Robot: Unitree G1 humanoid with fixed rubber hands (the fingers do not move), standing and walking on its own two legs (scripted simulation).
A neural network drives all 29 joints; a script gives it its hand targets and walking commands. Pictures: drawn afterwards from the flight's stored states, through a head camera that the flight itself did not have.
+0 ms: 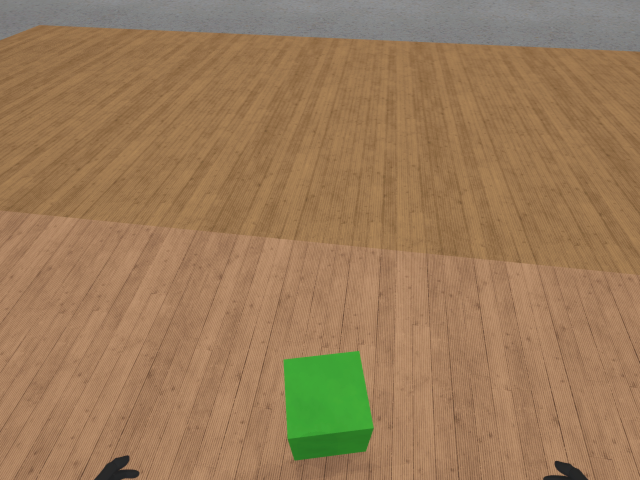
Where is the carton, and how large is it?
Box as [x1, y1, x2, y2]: [283, 351, 373, 460]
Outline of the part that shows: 358,351 283,359 287,436 295,460 364,451 366,449 373,427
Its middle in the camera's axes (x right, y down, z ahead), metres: +0.02 +0.47 +1.09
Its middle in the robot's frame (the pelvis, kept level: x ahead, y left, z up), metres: +0.40 +0.02 -0.66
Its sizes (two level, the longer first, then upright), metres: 0.210 0.200 0.250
